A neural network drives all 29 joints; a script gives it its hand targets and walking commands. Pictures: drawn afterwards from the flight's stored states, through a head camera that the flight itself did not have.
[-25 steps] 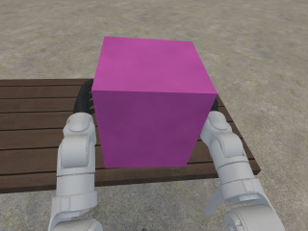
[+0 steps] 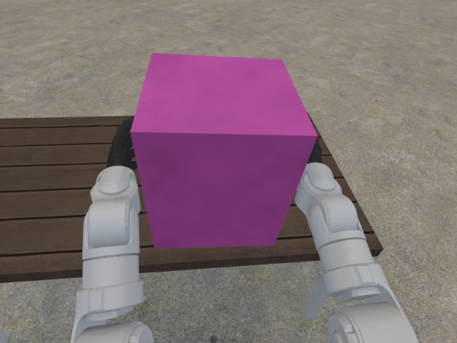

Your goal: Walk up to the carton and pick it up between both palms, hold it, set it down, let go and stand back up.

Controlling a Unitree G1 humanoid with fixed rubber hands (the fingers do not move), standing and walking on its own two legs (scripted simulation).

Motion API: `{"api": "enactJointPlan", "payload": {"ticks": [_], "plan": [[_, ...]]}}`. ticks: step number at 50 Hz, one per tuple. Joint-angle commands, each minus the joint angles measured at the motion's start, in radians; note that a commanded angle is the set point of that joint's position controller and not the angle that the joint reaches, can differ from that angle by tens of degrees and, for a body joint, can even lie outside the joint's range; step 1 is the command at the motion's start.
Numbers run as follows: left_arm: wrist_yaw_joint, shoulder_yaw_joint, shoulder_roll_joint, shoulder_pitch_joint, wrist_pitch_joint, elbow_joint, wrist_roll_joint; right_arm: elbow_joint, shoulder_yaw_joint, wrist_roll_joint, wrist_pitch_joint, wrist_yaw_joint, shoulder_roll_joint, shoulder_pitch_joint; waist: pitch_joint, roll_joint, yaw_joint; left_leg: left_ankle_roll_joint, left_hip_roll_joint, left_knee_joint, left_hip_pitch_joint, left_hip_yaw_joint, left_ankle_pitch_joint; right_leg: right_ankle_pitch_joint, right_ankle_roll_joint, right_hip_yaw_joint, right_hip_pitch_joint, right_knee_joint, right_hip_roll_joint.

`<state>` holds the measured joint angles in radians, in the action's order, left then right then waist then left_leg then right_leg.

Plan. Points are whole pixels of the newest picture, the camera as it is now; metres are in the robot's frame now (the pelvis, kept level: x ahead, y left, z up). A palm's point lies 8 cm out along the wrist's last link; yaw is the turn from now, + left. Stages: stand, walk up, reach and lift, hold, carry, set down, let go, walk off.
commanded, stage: hold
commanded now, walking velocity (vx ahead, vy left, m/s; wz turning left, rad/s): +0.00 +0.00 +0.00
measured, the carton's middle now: (217, 155) +0.38 +0.00 +0.17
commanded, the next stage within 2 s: none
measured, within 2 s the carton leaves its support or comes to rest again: neither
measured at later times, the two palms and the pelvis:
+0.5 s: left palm (115, 167) +0.36 +0.16 +0.17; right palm (299, 161) +0.37 -0.14 +0.16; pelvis +0.01 +0.01 +0.00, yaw +1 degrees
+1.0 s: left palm (118, 167) +0.36 +0.16 +0.17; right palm (301, 162) +0.37 -0.14 +0.16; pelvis +0.01 +0.01 +0.00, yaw +0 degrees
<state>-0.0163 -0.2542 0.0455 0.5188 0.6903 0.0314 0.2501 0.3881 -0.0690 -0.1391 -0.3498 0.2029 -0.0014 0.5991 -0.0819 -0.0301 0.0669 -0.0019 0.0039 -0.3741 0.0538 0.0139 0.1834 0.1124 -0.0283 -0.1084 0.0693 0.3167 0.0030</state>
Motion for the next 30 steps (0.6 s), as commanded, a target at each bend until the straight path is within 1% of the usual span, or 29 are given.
{"api": "enactJointPlan", "payload": {"ticks": [1,2,3,4,5,7,8,9,11,13,14,15,16,17,18,19,20,21,23,24,25,26,27,28,29,30], "plan": [[0.154,0.521,0.489,0.755,-0.073,-0.134,-0.155,-0.3,0.462,-0.067,0.086,-0.114,0.617,0.804,0.525,0.013,-0.019,-0.024,-0.051,0.095,0.088,-0.015,-0.07,-0.05,0.08,0.065,-0.303,-0.028,0.002],[0.153,0.543,0.496,0.77,-0.076,-0.143,-0.161,-0.3,0.465,-0.068,0.093,-0.114,0.616,0.806,0.545,0.04,-0.015,-0.016,-0.053,0.089,0.071,-0.019,-0.088,-0.068,0.076,0.06,-0.305,-0.02,0.003],[0.149,0.566,0.516,0.777,-0.08,-0.172,-0.173,-0.324,0.469,-0.073,0.1,-0.112,0.621,0.817,0.571,0.056,0.001,-0.008,-0.051,0.077,0.045,-0.015,-0.127,-0.1,0.073,0.056,-0.297,-0.016,0.009],[0.144,0.586,0.522,0.79,-0.085,-0.199,-0.188,-0.344,0.475,-0.077,0.105,-0.111,0.618,0.818,0.622,0.059,0.008,-0.001,-0.051,0.064,0.02,-0.009,-0.166,-0.137,0.07,0.05,-0.302,-0.008,0.016],[0.14,0.597,0.526,0.798,-0.09,-0.196,-0.197,-0.363,0.484,-0.088,0.105,-0.109,0.62,0.834,0.636,0.057,0.009,0.003,-0.054,0.055,0.003,-0.007,-0.18,-0.151,0.072,0.046,-0.293,-0.004,0.019],[0.14,0.561,0.517,0.809,-0.09,-0.144,-0.176,-0.316,0.462,-0.075,0.096,-0.112,0.616,0.837,0.569,0.067,-0.001,-0.001,-0.054,0.072,0.033,-0.01,-0.111,-0.073,0.074,0.047,-0.262,-0.019,0.013],[0.144,0.547,0.51,0.793,-0.088,-0.114,-0.165,-0.292,0.454,-0.059,0.094,-0.113,0.617,0.824,0.534,0.055,0.001,-0.006,-0.051,0.08,0.053,-0.01,-0.093,-0.059,0.073,0.047,-0.263,-0.019,0.01],[0.146,0.539,0.508,0.785,-0.088,-0.126,-0.158,-0.281,0.448,-0.052,0.096,-0.116,0.616,0.811,0.543,0.05,-0.002,-0.008,-0.053,0.084,0.053,-0.014,-0.087,-0.048,0.076,0.046,-0.266,-0.02,0.01],[0.148,0.537,0.499,0.783,-0.085,-0.127,-0.151,-0.251,0.427,-0.037,0.096,-0.119,0.602,0.789,0.531,0.067,0.003,-0.006,-0.048,0.093,0.063,-0.013,-0.07,-0.026,0.07,0.044,-0.276,-0.022,0.006],[0.148,0.55,0.511,0.765,-0.079,-0.145,-0.158,-0.268,0.43,-0.044,0.099,-0.115,0.6,0.772,0.542,0.066,0.021,0.004,-0.045,0.076,0.027,-0.005,-0.131,-0.085,0.067,0.041,-0.281,-0.017,0.016],[0.15,0.554,0.512,0.765,-0.081,-0.154,-0.166,-0.272,0.441,-0.055,0.1,-0.114,0.598,0.767,0.549,0.063,0.022,0.008,-0.048,0.068,0.02,-0.006,-0.15,-0.112,0.07,0.039,-0.288,-0.013,0.018],[0.15,0.566,0.519,0.784,-0.085,-0.169,-0.172,-0.292,0.45,-0.065,0.103,-0.115,0.603,0.788,0.577,0.073,0.023,0.012,-0.049,0.062,0.015,-0.005,-0.16,-0.116,0.071,0.038,-0.296,-0.007,0.02],[0.146,0.578,0.522,0.784,-0.088,-0.184,-0.179,-0.308,0.463,-0.072,0.106,-0.115,0.607,0.798,0.597,0.069,0.017,0.011,-0.049,0.056,0.005,-0.004,-0.188,-0.136,0.072,0.036,-0.294,-0.002,0.023],[0.142,0.602,0.533,0.789,-0.091,-0.2,-0.189,-0.337,0.467,-0.075,0.109,-0.114,0.602,0.81,0.616,0.083,0.031,0.018,-0.048,0.046,-0.004,0.001,-0.207,-0.151,0.071,0.034,-0.288,-0.003,0.027],[0.136,0.608,0.534,0.774,-0.09,-0.199,-0.185,-0.335,0.469,-0.077,0.108,-0.113,0.594,0.795,0.604,0.078,0.026,0.02,-0.047,0.045,-0.007,0.002,-0.223,-0.164,0.067,0.033,-0.28,-0.003,0.029],[0.136,0.599,0.536,0.773,-0.089,-0.193,-0.181,-0.339,0.466,-0.072,0.107,-0.111,0.586,0.8,0.587,0.079,0.029,0.023,-0.047,0.046,-0.019,0.003,-0.214,-0.149,0.067,0.028,-0.266,-0.003,0.031],[0.136,0.59,0.529,0.78,-0.09,-0.184,-0.173,-0.329,0.463,-0.067,0.105,-0.113,0.583,0.8,0.574,0.081,0.025,0.025,-0.047,0.047,-0.015,0.003,-0.196,-0.122,0.069,0.025,-0.25,-0.008,0.031],[0.132,0.599,0.536,0.766,-0.09,-0.199,-0.172,-0.336,0.469,-0.07,0.108,-0.116,0.587,0.789,0.575,0.088,0.024,0.025,-0.043,0.046,-0.021,0.003,-0.215,-0.126,0.063,0.025,-0.246,-0.009,0.031],[0.128,0.607,0.537,0.752,-0.082,-0.201,-0.179,-0.321,0.468,-0.071,0.104,-0.119,0.573,0.77,0.562,0.091,0.03,0.03,-0.039,0.043,-0.037,0.009,-0.223,-0.115,0.056,0.021,-0.231,-0.012,0.037],[0.128,0.598,0.536,0.759,-0.083,-0.208,-0.173,-0.321,0.476,-0.077,0.104,-0.121,0.577,0.771,0.556,0.081,0.02,0.028,-0.04,0.041,-0.028,0.005,-0.232,-0.122,0.056,0.024,-0.244,-0.006,0.036],[0.127,0.606,0.543,0.737,-0.08,-0.214,-0.177,-0.345,0.482,-0.086,0.107,-0.12,0.58,0.77,0.569,0.075,0.022,0.027,-0.039,0.034,-0.036,0.007,-0.259,-0.154,0.056,0.026,-0.255,-0.002,0.036],[0.127,0.602,0.531,0.722,-0.077,-0.197,-0.166,-0.327,0.482,-0.084,0.102,-0.119,0.568,0.755,0.55,0.084,0.016,0.029,-0.04,0.038,-0.037,0.007,-0.255,-0.15,0.061,0.027,-0.253,-0.006,0.034],[0.128,0.596,0.532,0.715,-0.073,-0.202,-0.165,-0.325,0.481,-0.08,0.099,-0.118,0.562,0.745,0.536,0.08,0.023,0.033,-0.038,0.042,-0.037,0.009,-0.26,-0.153,0.058,0.026,-0.252,-0.009,0.036],[0.129,0.603,0.543,0.711,-0.072,-0.218,-0.166,-0.342,0.489,-0.088,0.103,-0.119,0.559,0.743,0.543,0.083,0.021,0.037,-0.036,0.038,-0.054,0.008,-0.28,-0.159,0.055,0.021,-0.249,-0.005,0.041],[0.127,0.6,0.534,0.706,-0.072,-0.215,-0.162,-0.327,0.489,-0.088,0.101,-0.12,0.557,0.736,0.534,0.085,0.012,0.036,-0.037,0.034,-0.057,0.007,-0.281,-0.152,0.053,0.024,-0.241,-0.006,0.039],[0.125,0.603,0.544,0.702,-0.071,-0.228,-0.165,-0.362,0.504,-0.095,0.107,-0.121,0.56,0.75,0.566,0.074,0.014,0.036,-0.034,0.03,-0.072,0.009,-0.295,-0.158,0.054,0.021,-0.245,-0.006,0.043]]}}
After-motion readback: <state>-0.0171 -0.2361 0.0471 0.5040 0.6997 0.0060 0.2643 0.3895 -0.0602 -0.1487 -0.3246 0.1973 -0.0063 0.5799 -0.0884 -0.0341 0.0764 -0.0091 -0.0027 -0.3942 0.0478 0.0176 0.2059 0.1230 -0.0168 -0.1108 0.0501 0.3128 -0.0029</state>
